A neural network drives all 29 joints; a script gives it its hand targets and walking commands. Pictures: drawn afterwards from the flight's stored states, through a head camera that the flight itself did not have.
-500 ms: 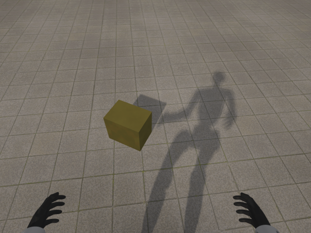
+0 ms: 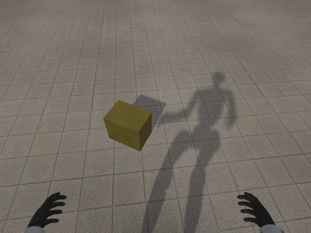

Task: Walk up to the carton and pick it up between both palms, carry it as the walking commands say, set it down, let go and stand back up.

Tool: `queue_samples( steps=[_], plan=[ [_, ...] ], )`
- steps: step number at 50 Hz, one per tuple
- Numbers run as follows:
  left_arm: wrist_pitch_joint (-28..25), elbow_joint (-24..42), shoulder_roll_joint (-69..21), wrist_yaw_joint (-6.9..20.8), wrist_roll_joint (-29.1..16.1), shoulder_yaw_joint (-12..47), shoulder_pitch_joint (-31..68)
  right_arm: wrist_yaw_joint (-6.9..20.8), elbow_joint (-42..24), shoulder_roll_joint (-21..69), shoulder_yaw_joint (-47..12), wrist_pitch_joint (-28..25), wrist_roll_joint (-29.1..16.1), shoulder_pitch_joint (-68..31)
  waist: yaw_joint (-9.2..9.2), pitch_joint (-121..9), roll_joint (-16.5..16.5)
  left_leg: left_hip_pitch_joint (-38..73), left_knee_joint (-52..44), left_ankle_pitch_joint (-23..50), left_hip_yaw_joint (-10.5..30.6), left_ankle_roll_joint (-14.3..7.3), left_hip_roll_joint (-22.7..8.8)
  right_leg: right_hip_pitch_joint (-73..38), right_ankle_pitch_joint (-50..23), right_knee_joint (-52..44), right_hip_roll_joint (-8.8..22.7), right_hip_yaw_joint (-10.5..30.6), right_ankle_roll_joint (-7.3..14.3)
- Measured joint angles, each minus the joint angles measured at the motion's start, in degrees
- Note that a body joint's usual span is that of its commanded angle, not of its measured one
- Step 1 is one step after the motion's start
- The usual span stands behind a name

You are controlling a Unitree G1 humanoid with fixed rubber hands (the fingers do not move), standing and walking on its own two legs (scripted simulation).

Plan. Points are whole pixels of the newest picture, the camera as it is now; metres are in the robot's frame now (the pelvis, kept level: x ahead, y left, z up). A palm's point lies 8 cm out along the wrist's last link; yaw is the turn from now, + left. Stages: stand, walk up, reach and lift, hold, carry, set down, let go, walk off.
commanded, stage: stand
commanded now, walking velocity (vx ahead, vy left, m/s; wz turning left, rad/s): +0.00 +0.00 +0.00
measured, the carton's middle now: (129, 125) +0.89 +0.17 -0.63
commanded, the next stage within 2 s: walk up in 1.20 s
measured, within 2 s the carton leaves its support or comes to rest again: neither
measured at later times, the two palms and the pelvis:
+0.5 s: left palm (35, 229) +0.15 +0.29 -0.06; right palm (268, 227) +0.14 -0.28 -0.06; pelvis -0.01 +0.00 +0.00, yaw +0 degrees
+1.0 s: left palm out of the picture +0.14 +0.30 -0.05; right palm (269, 231) +0.14 -0.28 -0.06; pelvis -0.02 +0.00 +0.00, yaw +0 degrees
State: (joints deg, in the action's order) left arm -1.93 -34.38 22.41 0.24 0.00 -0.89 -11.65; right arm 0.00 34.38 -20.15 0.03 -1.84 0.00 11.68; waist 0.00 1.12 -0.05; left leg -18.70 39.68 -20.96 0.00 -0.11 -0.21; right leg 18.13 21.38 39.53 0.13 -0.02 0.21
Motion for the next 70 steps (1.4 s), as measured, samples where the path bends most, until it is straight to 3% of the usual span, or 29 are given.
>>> queue_samples(
  steps=[70],
  plan=[
    [-0.3,0.0,1.4,0.2,0.0,0.5,0.0,0.1,0.0,-0.9,0.0,0.0,0.0,0.1,0.0,0.0,0.0,0.0,0.0,1.7,0.0,-0.3,0.0,0.0,-1.8,-0.1,0.0,0.0,0.1]
  ],
)
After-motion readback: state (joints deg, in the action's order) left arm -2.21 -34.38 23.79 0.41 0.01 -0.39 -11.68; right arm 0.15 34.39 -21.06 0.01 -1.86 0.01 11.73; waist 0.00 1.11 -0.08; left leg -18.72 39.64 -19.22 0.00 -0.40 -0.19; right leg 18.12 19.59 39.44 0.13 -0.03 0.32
